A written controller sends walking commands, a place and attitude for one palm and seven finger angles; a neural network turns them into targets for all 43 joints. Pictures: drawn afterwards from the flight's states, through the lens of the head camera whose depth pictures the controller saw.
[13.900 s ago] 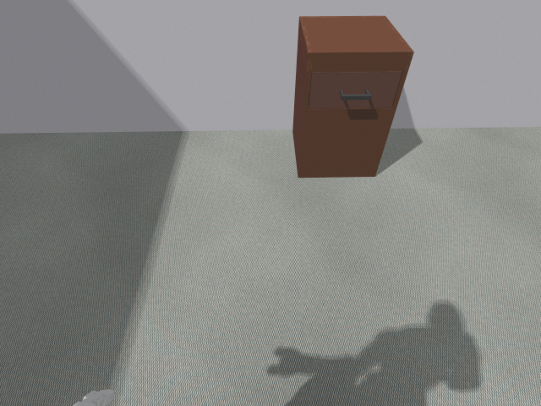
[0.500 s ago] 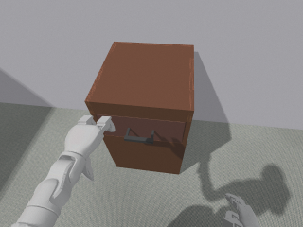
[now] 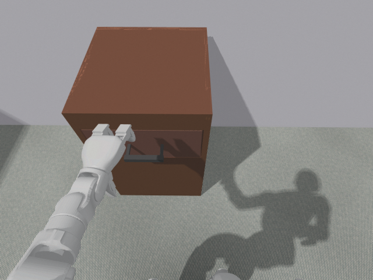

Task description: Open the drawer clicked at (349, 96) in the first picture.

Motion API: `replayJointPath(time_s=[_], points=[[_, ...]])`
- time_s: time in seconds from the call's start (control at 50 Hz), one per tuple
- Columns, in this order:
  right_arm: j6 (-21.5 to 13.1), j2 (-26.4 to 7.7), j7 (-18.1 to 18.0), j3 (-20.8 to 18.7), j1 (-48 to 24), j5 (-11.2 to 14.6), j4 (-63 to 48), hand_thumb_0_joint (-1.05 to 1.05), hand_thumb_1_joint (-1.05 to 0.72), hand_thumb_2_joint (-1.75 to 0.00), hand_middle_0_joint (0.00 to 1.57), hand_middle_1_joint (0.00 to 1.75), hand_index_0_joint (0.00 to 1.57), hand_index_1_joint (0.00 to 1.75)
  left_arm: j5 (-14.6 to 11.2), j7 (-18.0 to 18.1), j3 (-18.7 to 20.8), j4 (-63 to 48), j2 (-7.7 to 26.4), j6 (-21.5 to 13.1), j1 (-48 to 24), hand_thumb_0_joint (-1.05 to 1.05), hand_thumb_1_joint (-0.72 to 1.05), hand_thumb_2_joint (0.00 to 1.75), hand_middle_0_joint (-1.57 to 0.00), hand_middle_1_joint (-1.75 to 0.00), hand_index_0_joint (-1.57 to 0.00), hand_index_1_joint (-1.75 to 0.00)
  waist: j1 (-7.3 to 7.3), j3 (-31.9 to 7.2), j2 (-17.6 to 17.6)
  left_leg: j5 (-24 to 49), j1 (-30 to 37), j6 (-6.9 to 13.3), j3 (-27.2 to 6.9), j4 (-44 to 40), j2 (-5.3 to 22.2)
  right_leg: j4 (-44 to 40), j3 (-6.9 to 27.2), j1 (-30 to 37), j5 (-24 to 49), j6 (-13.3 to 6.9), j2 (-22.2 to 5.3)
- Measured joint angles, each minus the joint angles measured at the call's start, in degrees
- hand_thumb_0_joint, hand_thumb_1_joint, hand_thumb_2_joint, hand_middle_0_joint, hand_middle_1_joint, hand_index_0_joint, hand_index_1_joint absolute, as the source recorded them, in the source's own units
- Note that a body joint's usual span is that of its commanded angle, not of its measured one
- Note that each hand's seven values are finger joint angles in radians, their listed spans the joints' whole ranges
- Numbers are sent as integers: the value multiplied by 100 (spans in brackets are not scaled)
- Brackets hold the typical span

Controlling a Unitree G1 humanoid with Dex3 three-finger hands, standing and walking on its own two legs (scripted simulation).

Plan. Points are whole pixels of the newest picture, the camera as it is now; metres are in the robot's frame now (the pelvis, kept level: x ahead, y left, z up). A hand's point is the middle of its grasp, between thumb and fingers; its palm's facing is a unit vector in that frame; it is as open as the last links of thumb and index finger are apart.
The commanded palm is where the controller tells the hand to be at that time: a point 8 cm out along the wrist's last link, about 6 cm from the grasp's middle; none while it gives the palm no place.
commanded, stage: move the hooked fingers above the handle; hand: left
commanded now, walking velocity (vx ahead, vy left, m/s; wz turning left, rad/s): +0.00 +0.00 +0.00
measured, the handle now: (144, 153) +0.52 +0.15 -0.21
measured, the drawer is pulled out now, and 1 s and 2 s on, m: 0.00 0.00 0.00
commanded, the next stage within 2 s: none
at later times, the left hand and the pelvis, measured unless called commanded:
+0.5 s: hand (137, 152) +0.46 +0.15 -0.10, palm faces +0.02 -0.04 -1.00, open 13.8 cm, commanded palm +0.43 +0.16 -0.06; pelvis -0.03 +0.01 -0.06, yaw +0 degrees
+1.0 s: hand (145, 157) +0.47 +0.14 -0.16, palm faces +0.02 -0.01 -1.00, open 13.8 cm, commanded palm +0.44 +0.14 -0.10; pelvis -0.04 +0.01 -0.10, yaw +0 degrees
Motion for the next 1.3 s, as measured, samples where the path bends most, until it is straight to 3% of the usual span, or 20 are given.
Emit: replayJointPath(time_s=[0.1, 0.18, 0.3, 0.38, 0.48, 0.54, 0.62, 0.7, 0.82, 0.88, 0.94, 1.0, 1.06, 1.12, 1.18, 1.24, 1.3], points=[[-25, -1, 116, -40, -2, -56, 83, 1, -91, -90, 20, 30, 20, 30, 145, 570, 123, 674, 24, 406, -352, 0, -48, 30, -31, -120, -32, -120, -73, -128, 40, -149, -589, 7, 8, 476, 19, 428, 2, -578, -112, -3, 2], [-79, 45, 141, -22, -36, -37, 139, 1, -91, -90, 20, 30, 20, 30, 55, 569, -33, 1222, -8, 705, -688, 0, -48, 30, -31, -120, -32, -120, -122, -132, 82, -191, -940, 27, -33, 730, 9, 624, -40, -887, -137, 10, -21], [-241, 146, 70, 60, -17, -83, 188, 0, -91, -90, 20, 30, 21, 30, 110, 410, -348, 1616, -143, 482, -1293, 0, -48, 30, -32, -120, -32, -120, -283, -214, 67, -276, -1526, 52, -137, 1165, -35, 977, -146, -1394, -220, 21, -88], [-304, 157, 95, 98, -9, -172, 206, 0, -91, -90, 20, 30, 21, 30, 310, 708, -301, 1852, -242, 403, -1760, 0, -49, 30, -32, -120, -32, -120, -446, -365, 99, -425, -2026, 68, -149, 1587, -36, 1352, -161, -1874, -339, 30, -105], [-280, 147, 205, 163, -76, -240, 192, 0, -91, -90, 20, 30, 21, 30, 334, 1177, -11, 2407, -297, 988, -2360, 0, -49, 30, -31, -120, -32, -120, -632, -407, 154, -599, -2596, 109, -55, 2062, 0, 1807, -74, -2483, -452, 63, -81], [-273, 149, 245, 210, -83, -223, 148, 0, -91, -90, 20, 30, 21, 30, 264, 1173, 77, 2651, -242, 1378, -2547, 0, -48, 30, -31, -120, -31, -120, -698, -348, 180, -650, -2843, 136, 6, 2233, 18, 1979, -17, -2759, -473, 84, -66], [-325, 165, 243, 202, 13, -196, 121, 0, -91, -90, 20, 30, 21, 30, 121, 851, -36, 2659, -173, 1508, -2551, 0, -48, 30, -31, -120, -31, -120, -705, -304, 212, -703, -3109, 151, 22, 2408, 20, 2148, -1, -3029, -513, 100, -69], [-408, 183, 208, 171, 139, -220, 215, 0, -91, -90, 21, 30, 21, 30, 43, 611, -204, 2475, -227, 1187, -2497, 0, -48, 30, -31, -120, -32, -120, -684, -352, 210, -800, -3347, 142, -48, 2631, 10, 2344, -70, -3233, -619, 93, -91], [-443, 165, 209, 165, 129, -337, 329, 0, -90, -90, 21, 30, 21, 30, 372, 972, -112, 2325, -272, 840, -2684, 0, -48, 30, -32, -120, -32, -120, -803, -511, 232, -1015, -3818, 102, -180, 3123, 26, 2767, -204, -3645, -827, 47, -98], [-382, 161, 239, 172, 18, -348, 290, 0, -91, -90, 20, 30, 21, 30, 419, 1291, 76, 2267, -300, 982, -2766, 0, -48, 30, -37, -124, -32, -120, -834, -460, 247, -1071, -3942, 95, -181, 3277, 49, 2909, -208, -3776, -863, 35, -81], [-314, 177, 290, 200, -119, -304, 206, 0, -91, -90, 20, 30, 21, 30, 431, 1400, 120, 2228, -346, 1338, -2777, 0, -48, 30, -39, -126, -32, -120, -823, -357, 265, -1042, -3928, 97, -143, 3271, 62, 2920, -172, -3787, -826, 33, -68], [-289, 214, 292, 257, -239, -221, 110, 0, -91, -90, 20, 30, 20, 30, 317, 1271, 160, 2273, -275, 1746, -2781, 0, -48, 30, -38, -125, -32, -121, -800, -263, 283, -962, -3831, 94, -100, 3156, 69, 2833, -130, -3717, -748, 30, -56], [-339, 256, 249, 287, -266, -142, 49, 0, -91, -90, 20, 30, 21, 30, 71, 957, 71, 2272, -158, 1929, -2741, 0, -48, 30, -36, -123, -32, -120, -726, -228, 289, -863, -3680, 80, -85, 2980, 59, 2692, -113, -3580, -671, 19, -59], [-425, 273, 208, 275, -193, -99, 65, 0, -91, -90, 20, 30, 21, 30, -167, 588, -262, 2296, -129, 1881, -2698, 0, -48, 30, -34, -122, -32, -120, -614, -283, 277, -787, -3511, 55, -119, 2814, 30, 2555, -143, -3399, -636, -2, -84], [-499, 253, 178, 275, -109, -99, 136, 0, -91, -90, 21, 30, 21, 30, -257, 319, -604, 2429, -233, 1617, -2719, 0, -48, 30, -33, -121, -32, -120, -559, -376, 233, -759, -3387, 26, -193, 2735, 1, 2482, -212, -3245, -649, -30, -113], [-554, 197, 153, 282, -60, -131, 161, 0, -90, -90, 21, 30, 21, 30, -178, 247, -689, 2534, -351, 1251, -2755, 0, -49, 30, -32, -120, -32, -120, -624, -479, 196, -790, -3419, 0, -271, 2799, -5, 2523, -288, -3240, -694, -62, -123], [-582, 122, 129, 269, -56, -185, 112, 0, -90, -90, 21, 30, 21, 30, 68, 450, -505, 2567, -384, 935, -2822, 0, -49, 30, -32, -120, -32, -120, -764, -557, 184, -859, -3615, -14, -305, 2980, 15, 2672, -325, -3423, -746, -86, -111]])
